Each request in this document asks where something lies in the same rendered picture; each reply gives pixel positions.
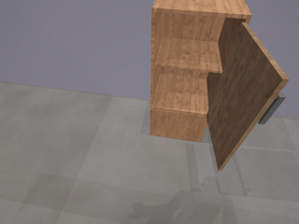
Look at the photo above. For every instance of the cupboard door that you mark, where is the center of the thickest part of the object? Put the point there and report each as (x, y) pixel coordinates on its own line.
(250, 82)

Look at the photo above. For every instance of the handle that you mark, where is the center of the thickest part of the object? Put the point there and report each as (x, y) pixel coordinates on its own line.
(272, 108)

